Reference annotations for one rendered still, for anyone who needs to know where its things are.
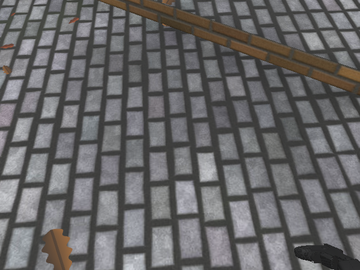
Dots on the robot right hand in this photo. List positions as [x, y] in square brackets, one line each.
[328, 255]

